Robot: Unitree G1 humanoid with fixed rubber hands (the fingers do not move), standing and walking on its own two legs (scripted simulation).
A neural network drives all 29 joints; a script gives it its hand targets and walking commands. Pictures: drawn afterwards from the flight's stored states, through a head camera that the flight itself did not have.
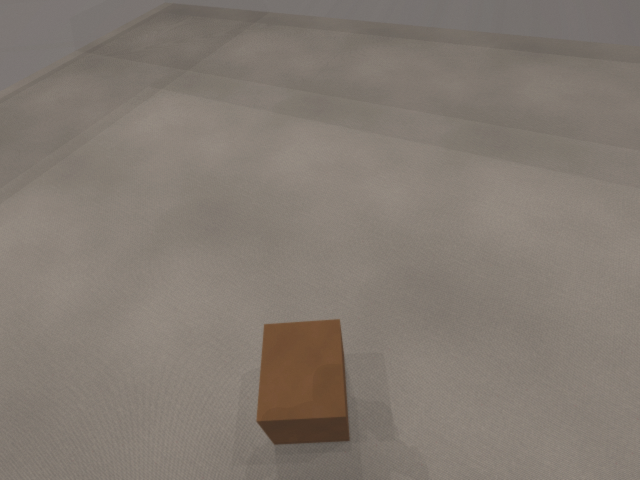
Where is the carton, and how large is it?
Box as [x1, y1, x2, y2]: [256, 319, 349, 444]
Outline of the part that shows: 339,319 264,324 256,420 274,444 349,440 344,363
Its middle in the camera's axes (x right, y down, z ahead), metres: -0.04 +0.41 +1.14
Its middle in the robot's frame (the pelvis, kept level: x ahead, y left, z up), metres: +0.49 +0.12 -0.66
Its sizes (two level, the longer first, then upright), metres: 0.273 0.226 0.240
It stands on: the floor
